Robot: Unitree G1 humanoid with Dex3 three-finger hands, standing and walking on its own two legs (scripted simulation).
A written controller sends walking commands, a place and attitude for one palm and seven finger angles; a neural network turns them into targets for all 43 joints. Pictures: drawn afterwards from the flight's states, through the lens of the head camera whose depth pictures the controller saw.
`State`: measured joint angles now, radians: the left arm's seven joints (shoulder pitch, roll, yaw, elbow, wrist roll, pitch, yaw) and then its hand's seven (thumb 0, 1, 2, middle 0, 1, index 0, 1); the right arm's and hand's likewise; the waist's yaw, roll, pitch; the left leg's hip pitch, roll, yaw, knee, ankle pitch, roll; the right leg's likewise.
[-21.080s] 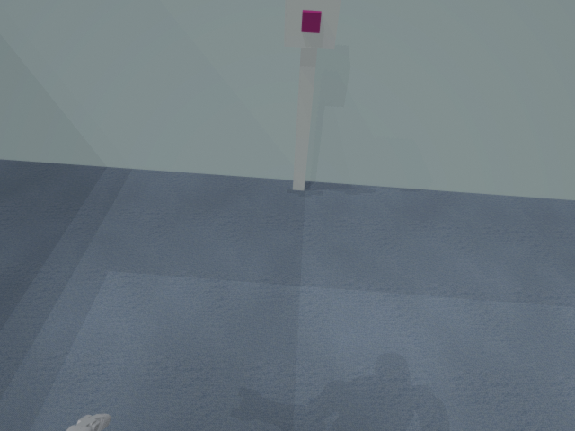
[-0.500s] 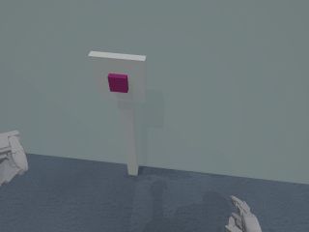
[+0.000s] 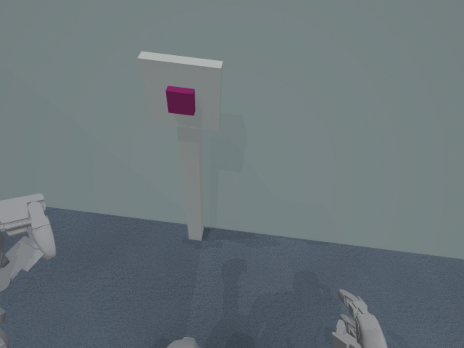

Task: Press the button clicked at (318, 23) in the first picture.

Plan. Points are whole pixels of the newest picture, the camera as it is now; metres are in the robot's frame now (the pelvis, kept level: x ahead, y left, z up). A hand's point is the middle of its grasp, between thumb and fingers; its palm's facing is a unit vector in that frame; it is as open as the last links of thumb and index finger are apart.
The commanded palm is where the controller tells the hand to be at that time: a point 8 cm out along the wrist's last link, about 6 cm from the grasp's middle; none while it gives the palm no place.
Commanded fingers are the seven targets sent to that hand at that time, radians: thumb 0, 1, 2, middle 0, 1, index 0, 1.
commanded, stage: step back with the hand held close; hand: left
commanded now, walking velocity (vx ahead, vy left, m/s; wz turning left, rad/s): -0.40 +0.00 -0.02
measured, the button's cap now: (181, 100) +0.62 +0.17 +0.06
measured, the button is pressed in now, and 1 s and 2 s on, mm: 0 0 0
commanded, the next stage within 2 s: stop stepping back and stand still in 0.04 s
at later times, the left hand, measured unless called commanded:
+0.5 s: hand out of the picture +0.09 +0.25 +0.18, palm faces +0.40 -0.84 -0.37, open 3.1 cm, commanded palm +0.04 +0.28 +0.19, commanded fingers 0.00 0.90 0.90 -1.30 -1.50 -1.30 -1.50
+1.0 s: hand out of the picture +0.09 +0.27 +0.11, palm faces +0.29 -0.84 -0.46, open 3.1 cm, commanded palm none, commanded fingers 0.00 0.90 0.90 -1.15 -1.34 -1.15 -1.34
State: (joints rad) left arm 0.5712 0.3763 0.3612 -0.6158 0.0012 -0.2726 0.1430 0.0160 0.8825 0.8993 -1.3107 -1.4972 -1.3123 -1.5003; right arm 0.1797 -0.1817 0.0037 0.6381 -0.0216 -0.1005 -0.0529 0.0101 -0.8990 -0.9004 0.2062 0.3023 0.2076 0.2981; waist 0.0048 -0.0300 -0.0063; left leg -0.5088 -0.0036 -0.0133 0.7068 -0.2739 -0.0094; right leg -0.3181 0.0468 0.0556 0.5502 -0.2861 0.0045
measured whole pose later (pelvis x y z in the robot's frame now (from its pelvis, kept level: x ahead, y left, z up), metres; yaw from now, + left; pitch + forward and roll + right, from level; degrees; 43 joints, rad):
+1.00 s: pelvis -0.11 +0.02 +0.00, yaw +0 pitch +1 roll +0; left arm 0.47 0.35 0.26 -0.28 0.03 -0.16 0.09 0.01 0.89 0.90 -1.30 -1.49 -1.31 -1.50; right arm 0.23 -0.25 -0.01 0.71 -0.02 -0.11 -0.02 0.01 -0.90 -0.90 0.20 0.30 0.21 0.30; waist 0.00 0.02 -0.05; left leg -0.35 -0.01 0.02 0.61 -0.27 0.02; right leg -0.31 -0.01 -0.06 0.65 -0.34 -0.01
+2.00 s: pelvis -0.12 +0.02 +0.01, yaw +1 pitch -2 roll +0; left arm 0.25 0.15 0.02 1.13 0.02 0.00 0.03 0.01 0.91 0.90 -0.20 -0.30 -0.20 -0.30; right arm 0.29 -0.12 -0.01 1.13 -0.02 0.01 -0.02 0.01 -0.91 -0.90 0.20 0.30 0.20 0.30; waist -0.02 0.01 0.03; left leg -0.22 -0.01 0.00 0.42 -0.17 0.01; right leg -0.16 0.01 -0.01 0.43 -0.25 -0.01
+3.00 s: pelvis -0.09 +0.01 +0.02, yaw +0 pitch -1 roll +0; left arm 0.16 0.24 0.02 1.13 0.01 -0.01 0.02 0.01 0.90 0.90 -0.20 -0.30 -0.20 -0.30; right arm 0.17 -0.23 -0.01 1.13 -0.02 0.00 -0.02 0.00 -0.90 -0.90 0.20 0.30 0.20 0.30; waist -0.01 0.01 0.06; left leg -0.15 0.01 0.00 0.35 -0.18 -0.01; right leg -0.07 0.03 -0.01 0.33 -0.24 -0.03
